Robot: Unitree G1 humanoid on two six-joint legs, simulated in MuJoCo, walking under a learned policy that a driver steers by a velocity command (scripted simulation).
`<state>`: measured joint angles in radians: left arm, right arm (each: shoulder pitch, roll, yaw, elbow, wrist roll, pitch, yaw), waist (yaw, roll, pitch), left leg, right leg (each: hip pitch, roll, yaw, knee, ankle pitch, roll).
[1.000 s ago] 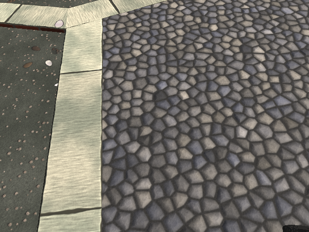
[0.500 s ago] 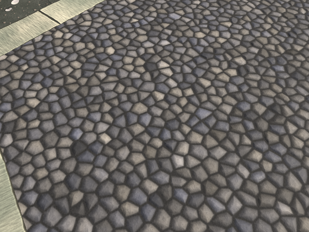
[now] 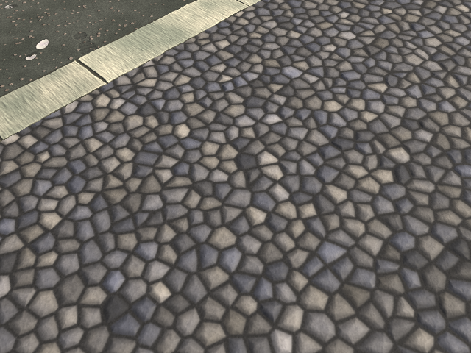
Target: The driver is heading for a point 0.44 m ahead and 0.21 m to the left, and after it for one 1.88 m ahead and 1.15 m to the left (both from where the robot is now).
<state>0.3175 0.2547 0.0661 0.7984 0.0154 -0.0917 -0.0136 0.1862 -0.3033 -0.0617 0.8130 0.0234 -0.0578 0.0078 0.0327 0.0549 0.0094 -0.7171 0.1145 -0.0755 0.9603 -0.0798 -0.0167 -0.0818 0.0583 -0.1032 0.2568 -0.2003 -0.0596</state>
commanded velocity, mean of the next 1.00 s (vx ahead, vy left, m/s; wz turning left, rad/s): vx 0.31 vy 0.00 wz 0.53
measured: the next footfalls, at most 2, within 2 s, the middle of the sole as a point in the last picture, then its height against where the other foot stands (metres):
left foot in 0.26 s outside the picture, level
right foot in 0.68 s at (250, 323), level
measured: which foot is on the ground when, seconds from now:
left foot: up 0.00-0.24, down 0.26-0.68, up 0.70-1.00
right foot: down 0.00-0.26, up 0.28-0.66, down 0.68-1.00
